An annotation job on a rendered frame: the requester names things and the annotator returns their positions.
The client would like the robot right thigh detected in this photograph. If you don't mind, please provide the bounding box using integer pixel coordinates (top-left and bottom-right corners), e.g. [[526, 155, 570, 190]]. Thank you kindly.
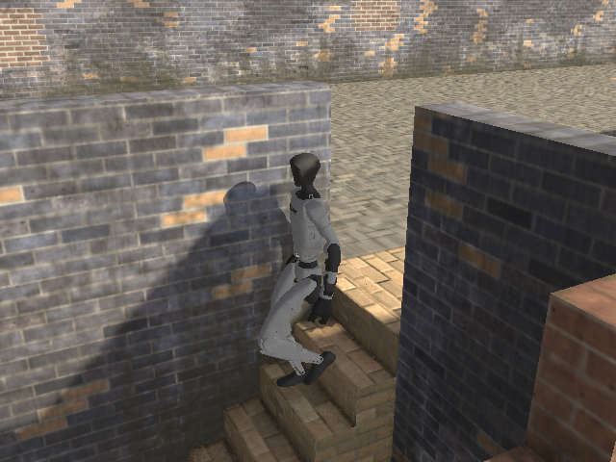
[[269, 263, 297, 338]]

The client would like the robot right hand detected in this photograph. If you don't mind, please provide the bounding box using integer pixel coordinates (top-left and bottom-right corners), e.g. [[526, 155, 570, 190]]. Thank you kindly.
[[286, 254, 299, 266]]

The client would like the robot left foot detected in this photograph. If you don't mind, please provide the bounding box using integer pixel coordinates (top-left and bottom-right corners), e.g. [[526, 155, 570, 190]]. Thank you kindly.
[[303, 351, 336, 386]]

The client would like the left robot forearm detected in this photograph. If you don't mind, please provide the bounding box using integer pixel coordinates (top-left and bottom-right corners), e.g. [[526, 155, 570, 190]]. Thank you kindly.
[[320, 244, 341, 300]]

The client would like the left robot upper arm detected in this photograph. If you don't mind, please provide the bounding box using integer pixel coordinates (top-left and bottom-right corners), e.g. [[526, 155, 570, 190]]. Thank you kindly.
[[304, 199, 341, 256]]

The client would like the robot left hand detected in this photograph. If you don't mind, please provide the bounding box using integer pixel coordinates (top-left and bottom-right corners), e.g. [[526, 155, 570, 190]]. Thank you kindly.
[[307, 297, 332, 324]]

